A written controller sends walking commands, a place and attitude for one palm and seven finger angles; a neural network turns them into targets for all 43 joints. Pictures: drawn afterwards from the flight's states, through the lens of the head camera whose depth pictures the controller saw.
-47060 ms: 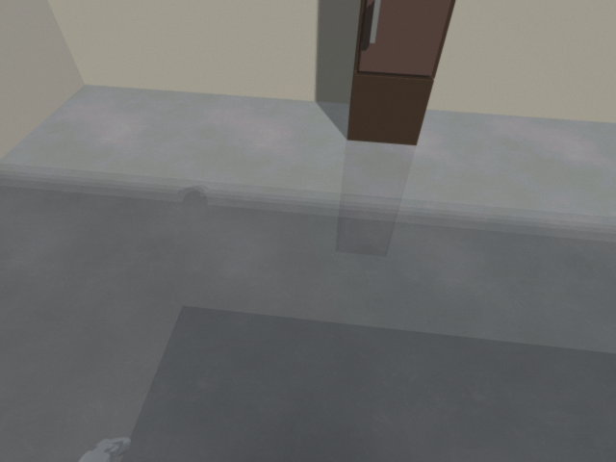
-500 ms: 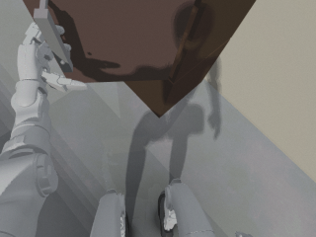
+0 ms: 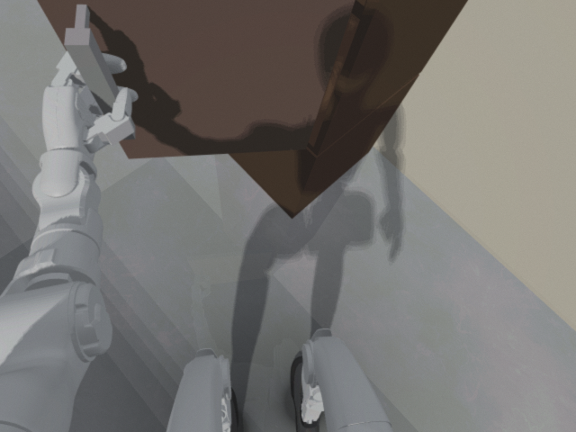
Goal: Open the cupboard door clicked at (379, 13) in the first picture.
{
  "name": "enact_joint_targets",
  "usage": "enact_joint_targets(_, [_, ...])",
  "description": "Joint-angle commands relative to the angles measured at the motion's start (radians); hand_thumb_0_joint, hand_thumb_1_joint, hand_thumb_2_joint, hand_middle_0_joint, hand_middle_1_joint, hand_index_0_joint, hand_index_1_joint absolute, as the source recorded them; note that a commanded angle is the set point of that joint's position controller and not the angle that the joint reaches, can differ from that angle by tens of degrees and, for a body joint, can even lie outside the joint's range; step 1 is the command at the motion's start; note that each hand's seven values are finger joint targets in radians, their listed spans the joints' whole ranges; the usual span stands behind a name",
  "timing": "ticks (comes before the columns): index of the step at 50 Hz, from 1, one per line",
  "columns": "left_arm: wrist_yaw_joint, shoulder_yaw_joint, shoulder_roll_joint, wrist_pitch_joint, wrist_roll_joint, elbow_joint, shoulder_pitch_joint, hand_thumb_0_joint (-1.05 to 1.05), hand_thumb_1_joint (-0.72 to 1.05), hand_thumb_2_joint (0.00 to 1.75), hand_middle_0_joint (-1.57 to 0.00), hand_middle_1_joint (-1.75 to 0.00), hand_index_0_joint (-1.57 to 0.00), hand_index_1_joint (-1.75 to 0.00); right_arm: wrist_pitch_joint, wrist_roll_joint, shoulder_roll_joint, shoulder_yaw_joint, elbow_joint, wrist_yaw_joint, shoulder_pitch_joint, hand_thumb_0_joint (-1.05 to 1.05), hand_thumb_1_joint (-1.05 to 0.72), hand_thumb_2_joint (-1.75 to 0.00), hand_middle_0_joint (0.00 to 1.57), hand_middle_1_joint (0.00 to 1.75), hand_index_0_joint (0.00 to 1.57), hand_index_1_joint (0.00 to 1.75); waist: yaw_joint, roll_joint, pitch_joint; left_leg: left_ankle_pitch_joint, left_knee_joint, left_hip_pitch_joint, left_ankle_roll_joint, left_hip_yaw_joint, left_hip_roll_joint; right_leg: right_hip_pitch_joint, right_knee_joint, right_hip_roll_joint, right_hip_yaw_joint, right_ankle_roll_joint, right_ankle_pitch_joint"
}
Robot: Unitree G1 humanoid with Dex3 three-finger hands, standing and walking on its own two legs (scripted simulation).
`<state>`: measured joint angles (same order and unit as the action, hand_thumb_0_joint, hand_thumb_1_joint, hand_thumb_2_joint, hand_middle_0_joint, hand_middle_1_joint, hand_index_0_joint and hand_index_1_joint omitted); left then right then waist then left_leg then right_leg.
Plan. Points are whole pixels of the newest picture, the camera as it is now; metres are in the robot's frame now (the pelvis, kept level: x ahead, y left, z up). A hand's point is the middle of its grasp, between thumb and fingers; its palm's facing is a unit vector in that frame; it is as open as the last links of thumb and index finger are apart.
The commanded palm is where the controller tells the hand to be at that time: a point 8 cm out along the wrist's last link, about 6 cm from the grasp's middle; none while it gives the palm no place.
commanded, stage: close the thumb around the handle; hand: left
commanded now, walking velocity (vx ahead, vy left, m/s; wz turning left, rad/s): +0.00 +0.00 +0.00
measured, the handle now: (107, 80) +0.58 +0.20 +0.03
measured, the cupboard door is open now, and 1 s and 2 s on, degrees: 54 85 99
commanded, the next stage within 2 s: pull the door open along its arc in 0.08 s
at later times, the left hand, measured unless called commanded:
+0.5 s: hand (129, 143) +0.48 +0.17 +0.03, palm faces +0.01 -1.00 -0.02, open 6.2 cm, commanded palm +0.43 +0.21 +0.03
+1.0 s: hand (197, 219) +0.38 +0.08 +0.03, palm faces +0.45 -0.89 +0.01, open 6.4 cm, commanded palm +0.31 +0.13 +0.03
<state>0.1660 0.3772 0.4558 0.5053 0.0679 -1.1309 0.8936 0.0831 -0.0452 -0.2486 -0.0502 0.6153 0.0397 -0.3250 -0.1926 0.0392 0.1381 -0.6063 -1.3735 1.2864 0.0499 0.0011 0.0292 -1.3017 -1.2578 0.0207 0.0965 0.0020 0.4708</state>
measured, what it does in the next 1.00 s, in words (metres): stands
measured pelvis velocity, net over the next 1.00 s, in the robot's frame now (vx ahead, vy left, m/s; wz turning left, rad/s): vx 0.01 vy -0.03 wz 0.04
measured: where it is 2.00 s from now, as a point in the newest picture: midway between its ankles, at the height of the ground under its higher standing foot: (267, 428)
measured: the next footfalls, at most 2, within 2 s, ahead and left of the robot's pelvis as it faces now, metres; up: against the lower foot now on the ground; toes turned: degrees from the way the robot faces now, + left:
none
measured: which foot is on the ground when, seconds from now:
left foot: down 0.00-1.00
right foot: down 0.00-1.00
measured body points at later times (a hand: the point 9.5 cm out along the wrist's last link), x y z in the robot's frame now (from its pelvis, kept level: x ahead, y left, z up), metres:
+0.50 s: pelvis +0.01 -0.01 +0.01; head +0.17 +0.01 +0.43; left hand +0.47 +0.22 +0.03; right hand +0.05 -0.27 -0.10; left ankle +0.01 +0.09 -0.60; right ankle +0.06 -0.13 -0.60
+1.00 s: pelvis +0.01 -0.03 +0.02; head +0.13 -0.02 +0.45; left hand +0.35 +0.13 +0.03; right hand +0.18 -0.24 -0.10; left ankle +0.01 +0.08 -0.60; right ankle +0.06 -0.13 -0.60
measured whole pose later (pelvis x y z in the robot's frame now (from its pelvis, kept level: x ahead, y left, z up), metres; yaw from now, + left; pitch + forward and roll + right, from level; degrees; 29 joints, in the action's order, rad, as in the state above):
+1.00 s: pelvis +0.01 -0.03 +0.02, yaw +2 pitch +24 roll +0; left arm -0.57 0.01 -0.09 0.54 -0.10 -0.53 0.23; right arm 0.02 -0.10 -0.17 0.00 0.56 0.07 -0.16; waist -0.04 0.01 0.18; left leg -0.59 -1.27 1.10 0.01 -0.03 0.01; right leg -1.16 -1.24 0.03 0.07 -0.03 0.50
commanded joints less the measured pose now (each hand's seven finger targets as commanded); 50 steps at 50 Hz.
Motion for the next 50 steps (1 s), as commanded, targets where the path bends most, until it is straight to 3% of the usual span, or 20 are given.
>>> enact_joint_targets(1, [0.011,0.008,0.203,0.081,-0.001,0.215,0.398,0.0,0.9,0.9,-0.4,-1.35,-0.4,-1.35,-0.006,0.0,-0.197,0.074,-0.039,-0.015,-0.175,0.0,-0.9,-0.9,0.2,0.3,0.2,0.3,-0.015,0.132,0.563,0.466,0.174,-0.4,-0.043,0.092,-0.009,0.304,0.105,-0.055,-0.041,-0.028,-0.27])
enact_joint_targets(2, [0.01,0.03,0.232,0.084,-0.004,0.208,0.38,0.0,0.9,0.9,-0.4,-1.35,-0.4,-1.35,-0.005,-0.002,-0.2,0.074,-0.041,-0.018,-0.179,0.0,-0.9,-0.9,0.2,0.3,0.2,0.3,-0.005,0.127,0.561,0.475,0.175,-0.396,-0.043,0.092,-0.009,0.312,0.099,-0.054,-0.042,-0.031,-0.275])
enact_joint_targets(4, [0.011,-0.001,0.199,0.089,-0.01,0.228,0.393,0.0,0.9,0.9,-0.4,-1.35,-0.4,-1.35,-0.004,-0.001,-0.193,0.075,-0.041,-0.016,-0.176,0.0,-0.9,-0.9,0.2,0.3,0.2,0.3,-0.007,0.166,0.576,0.494,0.176,-0.421,-0.047,0.09,-0.01,0.304,0.099,-0.052,-0.041,-0.031,-0.286])
enact_joint_targets(9, [0.018,-0.002,0.193,0.092,-0.003,0.235,0.375,0.0,0.9,0.9,-0.4,-1.35,-0.4,-1.35,-0.004,0.0,-0.194,0.078,-0.041,-0.017,-0.173,0.0,-0.9,-0.9,0.2,0.3,0.2,0.3,-0.01,0.143,0.576,0.497,0.172,-0.42,-0.042,0.085,-0.008,0.317,0.103,-0.053,-0.046,-0.028,-0.301])
enact_joint_targets(10, [0.015,0.028,0.24,0.091,-0.006,0.225,0.405,0.0,0.9,0.9,-0.4,-1.35,-0.4,-1.35,-0.003,0.0,-0.2,0.077,-0.036,-0.02,-0.174,0.0,-0.9,-0.9,0.2,0.3,0.2,0.3,-0.014,0.133,0.563,0.473,0.168,-0.392,-0.04,0.083,-0.008,0.321,0.104,-0.053,-0.05,-0.026,-0.292])
enact_joint_targets(12, [0.022,0.031,0.23,0.093,0.004,0.244,0.359,0.0,0.9,0.9,-0.4,-1.35,-0.4,-1.35,-0.006,0.001,-0.195,0.076,-0.049,-0.02,-0.175,0.0,-0.9,-0.9,0.2,0.3,0.2,0.3,0.001,0.139,0.581,0.483,0.172,-0.395,-0.036,0.075,-0.012,0.353,0.104,-0.054,-0.054,-0.029,-0.312])
enact_joint_targets(15, [0.035,0.024,0.203,0.093,0.017,0.271,0.263,0.0,0.9,0.9,-0.4,-1.35,-0.4,-1.35,-0.005,0.006,-0.19,0.079,-0.06,-0.016,-0.161,0.0,-0.9,-0.9,0.2,0.3,0.2,0.3,0.03,0.138,0.62,0.53,0.178,-0.416,-0.041,0.07,-0.013,0.393,0.102,-0.051,-0.054,-0.03,-0.355])
enact_joint_targets(18, [0.042,0.014,0.181,0.089,0.032,0.321,0.168,0.0,0.9,0.9,-0.4,-1.35,-0.4,-1.35,-0.004,0.015,-0.187,0.082,-0.078,-0.012,-0.146,0.0,-0.9,-0.9,0.2,0.3,0.2,0.3,0.052,0.151,0.613,0.552,0.194,-0.439,-0.046,0.064,-0.01,0.405,0.11,-0.052,-0.053,-0.03,-0.363])
enact_joint_targets(22, [0.042,-0.007,0.121,0.077,0.063,0.426,-0.007,0.0,0.9,0.9,-0.4,-1.35,-0.4,-1.35,-0.008,0.027,-0.178,0.091,-0.108,-0.007,-0.124,0.0,-0.9,-0.9,0.2,0.3,0.2,0.3,0.078,0.092,0.612,0.569,0.218,-0.44,-0.041,0.051,-0.012,0.471,0.126,-0.051,-0.055,-0.029,-0.402])
enact_joint_targets(24, [0.04,-0.031,0.073,0.068,0.079,0.464,-0.111,0.0,0.9,0.9,-0.4,-1.35,-0.4,-1.35,-0.011,0.037,-0.171,0.094,-0.118,-0.004,-0.106,0.0,-0.9,-0.9,0.2,0.3,0.2,0.3,0.092,0.055,0.579,0.548,0.235,-0.421,-0.041,0.04,-0.014,0.496,0.138,-0.049,-0.055,-0.026,-0.405])
enact_joint_targets(28, [0.02,-0.06,0.005,0.072,0.104,0.598,-0.311,0.0,0.9,0.9,-0.4,-1.35,-0.4,-1.35,-0.029,0.046,-0.158,0.101,-0.149,0.001,-0.068,0.0,-0.9,-0.9,0.2,0.3,0.2,0.3,0.13,0.037,0.545,0.528,0.26,-0.403,-0.042,0.018,-0.02,0.544,0.147,-0.044,-0.058,-0.027,-0.417])
enact_joint_targets(29, [0.011,-0.063,-0.008,0.069,0.107,0.594,-0.348,0.0,0.9,0.9,-0.4,-1.35,-0.4,-1.35,-0.032,0.049,-0.154,0.101,-0.15,0.0,-0.059,0.0,-0.9,-0.9,0.2,0.3,0.2,0.3,0.129,0.0,0.507,0.492,0.264,-0.37,-0.04,0.013,-0.021,0.55,0.15,-0.044,-0.059,-0.025,-0.407])
enact_joint_targets(30, [-0.128,0.064,-0.029,0.074,0.17,0.667,-0.347,0.0,0.9,0.9,-0.4,-1.35,-0.4,-1.35,-0.039,0.036,-0.136,0.101,-0.169,-0.005,-0.029,0.0,-0.9,-0.9,0.2,0.3,0.2,0.3,0.184,0.013,0.478,0.474,0.283,-0.33,-0.05,0.007,-0.025,0.558,0.148,-0.039,-0.049,-0.026,-0.394])
enact_joint_targets(31, [-0.199,-0.014,-0.116,0.067,0.141,0.64,-0.424,0.0,0.9,0.9,-0.4,-1.35,-0.4,-1.35,-0.045,0.031,-0.126,0.098,-0.169,0.004,-0.021,0.0,-0.9,-0.9,0.2,0.3,0.2,0.3,0.171,-0.013,0.451,0.434,0.288,-0.327,-0.053,0.002,-0.028,0.554,0.155,-0.042,-0.048,-0.025,-0.358])
enact_joint_targets(34, [-0.328,-0.036,-0.162,0.079,0.097,0.675,-0.474,0.0,0.9,0.9,-0.4,-1.35,-0.4,-1.35,-0.054,0.017,-0.12,0.098,-0.168,0.011,-0.005,0.0,-0.9,-0.9,0.2,0.3,0.2,0.3,0.173,-0.036,0.405,0.41,0.291,-0.315,-0.06,0.005,-0.029,0.532,0.146,-0.035,-0.043,-0.03,-0.331])
enact_joint_targets(37, [-0.454,-0.095,-0.232,0.11,0.033,0.775,-0.469,0.0,0.9,0.9,-0.4,-1.35,-0.4,-1.35,-0.059,-0.009,-0.102,0.1,-0.179,0.012,0.009,0.0,-0.9,-0.9,0.2,0.3,0.2,0.3,0.182,-0.002,0.441,0.453,0.276,-0.345,-0.066,0.002,-0.031,0.535,0.125,-0.029,-0.049,-0.036,-0.369])
enact_joint_targets(41, [-0.617,-0.193,-0.359,0.116,-0.062,0.773,-0.513,0.0,0.9,0.9,-0.4,-1.35,-0.4,-1.35,-0.062,-0.032,-0.082,0.101,-0.173,0.023,0.048,0.0,-0.9,-0.9,0.2,0.3,0.2,0.3,0.181,-0.034,0.424,0.405,0.277,-0.343,-0.067,0.004,-0.035,0.518,0.131,-0.023,-0.046,-0.036,-0.324])
enact_joint_targets(44, [-0.739,-0.26,-0.433,0.11,-0.139,0.777,-0.527,0.0,0.9,0.9,-0.4,-1.35,-0.4,-1.35,-0.073,-0.046,-0.07,0.106,-0.165,0.022,0.068,0.0,-0.9,-0.9,0.2,0.3,0.2,0.3,0.172,-0.075,0.456,0.397,0.269,-0.345,-0.062,0.005,-0.037,0.53,0.137,-0.022,-0.046,-0.033,-0.326])
enact_joint_targets(47, [-0.779,-0.35,-0.484,0.103,-0.203,0.797,-0.537,0.0,0.9,0.9,-0.4,-1.35,-0.4,-1.35,-0.086,-0.055,-0.06,0.111,-0.156,0.017,0.081,0.0,-0.9,-0.9,0.2,0.3,0.2,0.3,0.155,-0.101,0.477,0.372,0.263,-0.35,-0.055,0.001,-0.042,0.55,0.159,-0.022,-0.052,-0.032,-0.327])
enact_joint_targets(50, [-0.782,-0.413,-0.519,0.101,-0.233,0.814,-0.547,0.0,0.9,0.9,-0.4,-1.35,-0.4,-1.35,-0.098,-0.058,-0.047,0.111,-0.138,0.008,0.101,0.0,-0.9,-0.9,0.2,0.3,0.2,0.3,0.152,-0.103,0.468,0.343,0.269,-0.351,-0.052,-0.006,-0.046,0.58,0.178,-0.016,-0.065,-0.03,-0.33])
